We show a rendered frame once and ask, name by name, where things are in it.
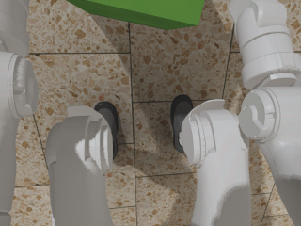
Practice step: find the left robot forearm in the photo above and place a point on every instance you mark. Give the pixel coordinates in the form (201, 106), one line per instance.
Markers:
(14, 38)

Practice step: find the robot foot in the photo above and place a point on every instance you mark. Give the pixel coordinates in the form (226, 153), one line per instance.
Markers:
(110, 114)
(180, 108)

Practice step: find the robot left upper arm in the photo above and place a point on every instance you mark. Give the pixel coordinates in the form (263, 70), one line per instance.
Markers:
(19, 96)

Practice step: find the right robot foot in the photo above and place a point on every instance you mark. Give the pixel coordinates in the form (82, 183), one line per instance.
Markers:
(180, 108)

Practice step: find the left robot foot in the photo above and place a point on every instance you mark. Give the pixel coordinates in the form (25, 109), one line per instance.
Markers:
(110, 114)

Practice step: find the robot right upper arm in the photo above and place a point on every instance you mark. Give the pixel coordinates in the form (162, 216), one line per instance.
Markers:
(272, 117)

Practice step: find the right robot forearm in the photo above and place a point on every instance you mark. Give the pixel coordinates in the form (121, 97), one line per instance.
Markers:
(265, 44)

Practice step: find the carton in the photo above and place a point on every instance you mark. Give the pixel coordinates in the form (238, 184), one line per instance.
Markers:
(162, 14)

